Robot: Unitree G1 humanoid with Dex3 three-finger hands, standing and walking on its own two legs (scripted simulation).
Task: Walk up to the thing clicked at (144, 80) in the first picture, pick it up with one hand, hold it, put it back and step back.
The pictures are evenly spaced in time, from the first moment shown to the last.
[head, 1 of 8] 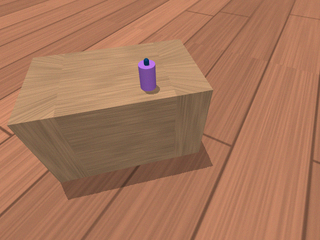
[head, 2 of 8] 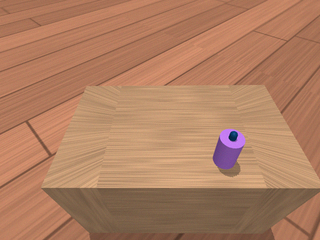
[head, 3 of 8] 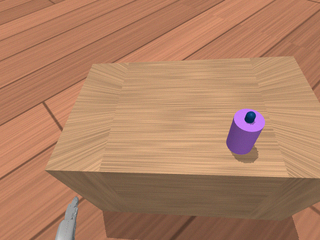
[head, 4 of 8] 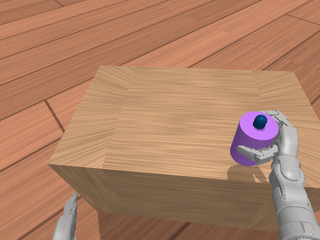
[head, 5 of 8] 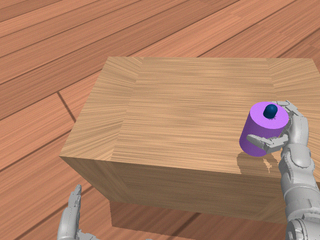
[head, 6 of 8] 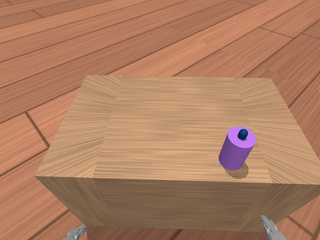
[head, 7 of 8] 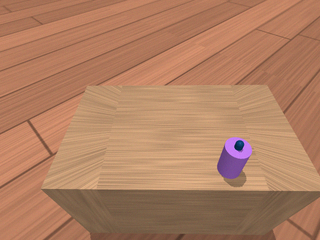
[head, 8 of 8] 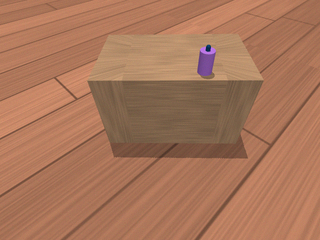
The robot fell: no
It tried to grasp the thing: yes
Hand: right
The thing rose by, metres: 0.19
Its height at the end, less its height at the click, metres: +0.00
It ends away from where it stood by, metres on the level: 0.03
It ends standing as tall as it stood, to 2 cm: yes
